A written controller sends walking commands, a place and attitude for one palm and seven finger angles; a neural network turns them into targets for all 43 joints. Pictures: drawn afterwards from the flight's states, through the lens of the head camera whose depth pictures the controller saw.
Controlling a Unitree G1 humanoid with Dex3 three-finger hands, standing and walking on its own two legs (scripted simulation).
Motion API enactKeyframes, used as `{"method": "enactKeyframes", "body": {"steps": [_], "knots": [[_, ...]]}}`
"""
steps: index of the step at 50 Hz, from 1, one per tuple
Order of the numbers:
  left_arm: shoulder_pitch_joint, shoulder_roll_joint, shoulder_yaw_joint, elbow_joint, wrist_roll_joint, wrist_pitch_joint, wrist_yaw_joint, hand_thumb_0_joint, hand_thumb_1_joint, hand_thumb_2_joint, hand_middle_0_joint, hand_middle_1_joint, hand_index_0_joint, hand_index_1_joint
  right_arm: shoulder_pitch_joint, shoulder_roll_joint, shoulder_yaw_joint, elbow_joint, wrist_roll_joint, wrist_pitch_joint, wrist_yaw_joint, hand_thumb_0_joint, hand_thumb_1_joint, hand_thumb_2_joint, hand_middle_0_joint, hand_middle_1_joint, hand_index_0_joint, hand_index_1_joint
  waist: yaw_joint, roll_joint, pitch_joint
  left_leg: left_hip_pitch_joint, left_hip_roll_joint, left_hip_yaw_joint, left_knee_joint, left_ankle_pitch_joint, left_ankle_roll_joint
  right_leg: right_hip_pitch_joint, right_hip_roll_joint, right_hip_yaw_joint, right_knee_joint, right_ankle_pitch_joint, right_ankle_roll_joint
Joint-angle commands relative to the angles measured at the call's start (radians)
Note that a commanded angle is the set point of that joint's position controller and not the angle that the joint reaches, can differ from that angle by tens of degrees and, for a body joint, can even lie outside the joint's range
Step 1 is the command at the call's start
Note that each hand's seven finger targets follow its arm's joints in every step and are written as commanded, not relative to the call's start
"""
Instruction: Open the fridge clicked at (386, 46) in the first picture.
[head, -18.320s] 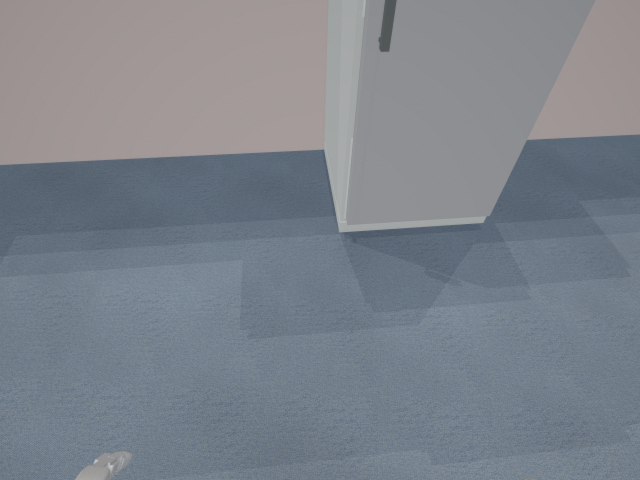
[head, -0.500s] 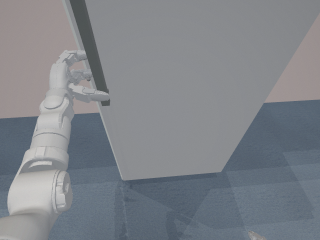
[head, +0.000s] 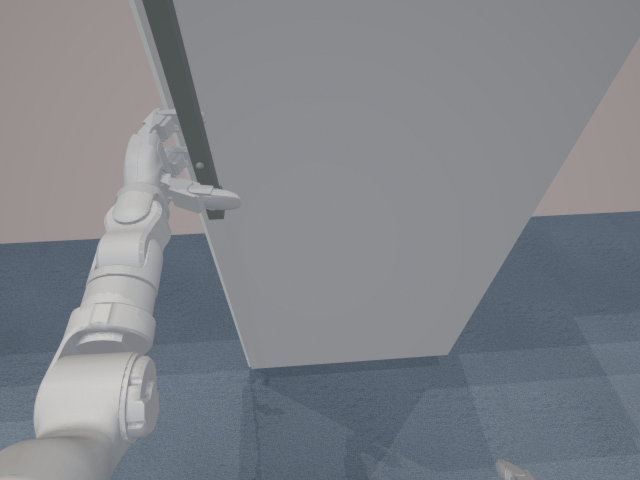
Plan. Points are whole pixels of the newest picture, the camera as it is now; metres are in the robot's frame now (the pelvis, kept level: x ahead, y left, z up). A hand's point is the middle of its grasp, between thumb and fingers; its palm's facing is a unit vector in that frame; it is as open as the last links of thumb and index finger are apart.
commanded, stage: slide the fingers in behind the handle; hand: left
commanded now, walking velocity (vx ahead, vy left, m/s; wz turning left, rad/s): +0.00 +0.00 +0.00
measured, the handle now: (193, 110) +0.51 +0.18 +0.21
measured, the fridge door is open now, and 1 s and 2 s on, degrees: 0 0 0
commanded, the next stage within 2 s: grip the handle and tug to test in 0.70 s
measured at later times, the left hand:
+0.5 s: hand (207, 168) +0.45 +0.16 +0.17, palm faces +0.14 -0.99 +0.00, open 14.0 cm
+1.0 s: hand (214, 166) +0.45 +0.15 +0.16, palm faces +0.12 -0.99 -0.01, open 13.0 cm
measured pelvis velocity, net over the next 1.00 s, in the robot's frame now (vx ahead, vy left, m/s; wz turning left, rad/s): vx -0.01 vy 0.00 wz -0.01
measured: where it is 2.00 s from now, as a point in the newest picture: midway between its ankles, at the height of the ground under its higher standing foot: outside the picture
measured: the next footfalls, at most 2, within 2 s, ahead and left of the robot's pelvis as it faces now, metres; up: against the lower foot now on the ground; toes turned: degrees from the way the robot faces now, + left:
none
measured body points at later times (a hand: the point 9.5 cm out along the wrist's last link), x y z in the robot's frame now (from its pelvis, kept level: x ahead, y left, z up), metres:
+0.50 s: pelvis -0.01 -0.01 +0.00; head +0.01 -0.01 +0.45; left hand +0.43 +0.21 +0.17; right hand +0.08 -0.27 -0.11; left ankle -0.03 +0.11 -0.74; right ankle +0.02 -0.12 -0.74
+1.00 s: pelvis -0.01 +0.00 +0.00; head +0.01 -0.01 +0.45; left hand +0.44 +0.20 +0.17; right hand +0.08 -0.26 -0.12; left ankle -0.03 +0.11 -0.74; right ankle +0.02 -0.12 -0.74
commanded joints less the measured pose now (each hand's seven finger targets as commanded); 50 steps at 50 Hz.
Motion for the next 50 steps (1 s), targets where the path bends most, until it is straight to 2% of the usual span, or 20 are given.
{"method": "enactKeyframes", "body": {"steps": [1,2,4,7,13,14,18,19,24,26,27,29,31,34,36,40,42,46,48,50], "knots": [[-0.473,0.176,0.025,-0.249,-0.015,-0.062,0.009,0.000,-0.500,0.300,-0.300,-1.200,-0.300,-1.200,-0.012,-0.133,-0.048,-0.107,0.003,-0.043,-0.007,0.000,-0.900,-0.900,0.200,0.300,0.200,0.300,-0.004,-0.015,-0.347,0.088,-0.009,-0.020,-0.058,0.378,-0.005,0.211,0.020,0.012,-0.015,0.321,-0.020],[-0.469,0.139,-0.002,-0.243,-0.019,-0.059,0.009,0.000,-0.500,0.300,-0.300,-1.200,-0.300,-1.200,-0.020,-0.130,-0.045,-0.111,0.004,-0.043,-0.006,0.000,-0.900,-0.900,0.200,0.300,0.200,0.300,-0.009,-0.035,-0.323,0.080,-0.009,-0.017,-0.062,0.354,-0.002,0.201,0.020,0.013,-0.021,0.307,-0.017],[-0.458,0.188,0.046,-0.214,-0.017,-0.057,0.017,0.000,-0.500,0.300,-0.300,-1.200,-0.300,-1.200,-0.016,-0.140,-0.047,-0.104,0.002,-0.042,-0.009,0.000,-0.900,-0.900,0.200,0.300,0.200,0.300,-0.002,-0.067,-0.303,0.062,-0.008,-0.017,-0.069,0.323,0.001,0.204,0.019,0.014,-0.027,0.281,-0.017],[-0.451,0.164,0.031,-0.231,-0.013,-0.059,0.025,0.000,-0.500,0.300,-0.300,-1.200,-0.300,-1.200,-0.029,-0.131,-0.043,-0.113,0.002,-0.043,-0.007,0.000,-0.900,-0.900,0.200,0.300,0.200,0.300,0.005,-0.050,-0.302,0.053,-0.013,-0.006,-0.075,0.302,0.005,0.211,0.015,0.021,-0.031,0.275,-0.016],[-0.475,0.191,0.036,-0.214,0.000,-0.073,0.026,0.000,-0.500,0.300,-0.300,-1.200,-0.300,-1.200,-0.029,-0.132,-0.041,-0.112,-0.001,-0.043,-0.009,0.000,-0.900,-0.900,0.200,0.300,0.200,0.300,-0.003,-0.038,-0.304,0.040,-0.016,0.000,-0.075,0.251,0.010,0.208,0.011,0.036,-0.040,0.240,-0.014],[-0.456,0.242,0.080,-0.203,0.002,-0.075,0.028,0.000,-0.500,0.300,-0.300,-1.200,-0.300,-1.200,-0.025,-0.140,-0.045,-0.111,-0.001,-0.040,-0.011,0.000,-0.900,-0.900,0.200,0.300,0.200,0.300,0.007,-0.050,-0.318,0.038,-0.016,-0.001,-0.072,0.258,0.012,0.224,0.010,0.039,-0.038,0.245,-0.015],[-0.513,0.187,0.025,-0.188,-0.005,-0.076,0.016,0.000,-0.500,0.300,-0.300,-1.200,-0.300,-1.200,-0.026,-0.134,-0.042,-0.109,0.003,-0.045,-0.012,0.000,-0.900,-0.900,0.200,0.300,0.200,0.300,-0.020,-0.032,-0.284,0.034,-0.017,0.000,-0.072,0.216,0.012,0.182,0.011,0.039,-0.050,0.203,-0.011],[-0.511,0.227,0.056,-0.181,-0.002,-0.080,0.019,0.000,-0.500,0.300,-0.300,-1.200,-0.300,-1.200,-0.021,-0.140,-0.044,-0.105,0.001,-0.043,-0.013,0.000,-0.900,-0.900,0.200,0.300,0.200,0.300,-0.013,-0.036,-0.300,0.036,-0.017,-0.003,-0.072,0.217,0.012,0.192,0.011,0.041,-0.049,0.197,-0.013],[-0.508,0.229,0.059,-0.187,-0.007,-0.098,0.016,0.000,-0.500,0.300,-0.300,-1.200,-0.300,-1.200,-0.015,-0.141,-0.045,-0.107,0.002,-0.049,-0.013,0.000,-0.900,-0.900,0.200,0.300,0.200,0.300,-0.008,-0.037,-0.330,0.042,-0.019,-0.005,-0.070,0.244,0.012,0.210,0.013,0.039,-0.039,0.228,-0.014],[-0.524,0.198,0.031,-0.207,-0.010,-0.106,0.015,0.000,-0.500,0.300,-0.300,-1.200,-0.300,-1.200,-0.015,-0.135,-0.047,-0.107,0.003,-0.054,-0.011,0.000,-0.900,-0.900,0.200,0.300,0.200,0.300,-0.015,-0.022,-0.343,0.053,-0.019,-0.003,-0.064,0.254,0.012,0.206,0.014,0.039,-0.035,0.245,-0.014],[-0.526,0.190,0.022,-0.206,-0.009,-0.109,0.014,0.000,-0.500,0.300,-0.300,-1.200,-0.300,-1.200,-0.014,-0.135,-0.045,-0.106,0.003,-0.056,-0.009,0.000,-0.900,-0.900,0.200,0.300,0.200,0.300,-0.016,-0.007,-0.334,0.052,-0.017,-0.004,-0.067,0.252,0.010,0.197,0.014,0.037,-0.036,0.240,-0.015],[-0.517,0.220,0.045,-0.161,-0.006,-0.104,0.016,0.000,-0.500,0.300,-0.300,-1.200,-0.300,-1.200,-0.010,-0.144,-0.046,-0.098,0.004,-0.053,-0.011,0.000,-0.900,-0.900,0.200,0.300,0.200,0.300,-0.019,-0.049,-0.294,0.033,-0.016,-0.008,-0.070,0.218,0.013,0.181,0.015,0.036,-0.046,0.198,-0.012],[-0.587,0.189,0.008,-0.158,-0.004,-0.105,0.017,0.000,-0.500,0.300,-0.300,-1.200,-0.300,-1.200,-0.012,-0.139,-0.043,-0.094,0.005,-0.056,-0.012,0.000,-0.900,-0.900,0.200,0.300,0.200,0.300,-0.038,-0.039,-0.277,0.032,-0.017,-0.013,-0.074,0.189,0.013,0.154,0.015,0.034,-0.051,0.164,-0.011],[-0.575,0.212,0.032,-0.147,0.001,-0.107,0.026,0.000,-0.500,0.300,-0.300,-1.200,-0.300,-1.200,-0.006,-0.145,-0.044,-0.093,0.002,-0.056,-0.012,0.000,-0.900,-0.900,0.200,0.300,0.200,0.300,-0.023,-0.020,-0.313,0.047,-0.018,-0.016,-0.072,0.213,0.010,0.168,0.017,0.032,-0.041,0.179,-0.016],[-0.612,0.176,0.004,-0.141,-0.003,-0.110,0.027,0.000,-0.500,0.300,-0.300,-1.200,-0.300,-1.200,0.000,-0.138,-0.043,-0.086,0.000,-0.062,-0.009,0.000,-0.900,-0.900,0.200,0.300,0.200,0.300,-0.036,-0.010,-0.311,0.049,-0.017,-0.019,-0.068,0.228,0.009,0.154,0.017,0.030,-0.037,0.197,-0.015],[-0.534,0.251,0.081,-0.118,-0.003,-0.120,0.030,0.000,-0.500,0.300,-0.300,-1.200,-0.300,-1.200,0.009,-0.147,-0.044,-0.093,-0.003,-0.057,-0.007,0.000,-0.900,-0.900,0.200,0.300,0.200,0.300,-0.004,-0.047,-0.352,0.029,-0.017,-0.013,-0.066,0.267,0.008,0.205,0.015,0.033,-0.022,0.247,-0.016],[-0.549,0.176,0.017,-0.126,0.006,-0.122,0.028,0.000,-0.407,0.340,-0.310,-1.213,-0.310,-1.213,0.007,-0.136,-0.043,-0.095,-0.003,-0.058,-0.002,0.000,-0.900,-0.900,0.200,0.300,0.200,0.300,-0.023,-0.038,-0.332,0.038,-0.015,-0.009,-0.064,0.275,0.006,0.186,0.017,0.027,-0.019,0.255,-0.015],[-0.562,0.182,0.020,-0.165,0.008,-0.125,0.036,0.000,-0.220,0.420,-0.330,-1.240,-0.330,-1.240,0.012,-0.140,-0.052,-0.096,-0.002,-0.059,0.001,0.000,-0.900,-0.900,0.200,0.300,0.200,0.300,-0.023,-0.014,-0.347,0.066,-0.011,-0.015,-0.059,0.301,0.003,0.174,0.021,0.025,-0.017,0.262,-0.017],[-0.554,0.146,0.001,-0.177,-0.005,-0.120,0.035,0.000,-0.127,0.460,-0.340,-1.253,-0.340,-1.253,0.008,-0.135,-0.051,-0.099,0.001,-0.061,0.002,0.000,-0.900,-0.900,0.200,0.300,0.200,0.300,-0.022,-0.019,-0.346,0.070,-0.010,-0.014,-0.058,0.300,0.002,0.172,0.024,0.022,-0.019,0.262,-0.016],[-0.566,0.177,0.021,-0.185,-0.004,-0.119,0.039,0.000,-0.033,0.500,-0.350,-1.267,-0.350,-1.267,0.006,-0.139,-0.049,-0.094,0.000,-0.058,0.000,0.000,-0.900,-0.900,0.200,0.300,0.200,0.300,-0.018,-0.014,-0.339,0.069,-0.009,-0.019,-0.065,0.305,0.001,0.177,0.022,0.022,-0.020,0.260,-0.018]]}}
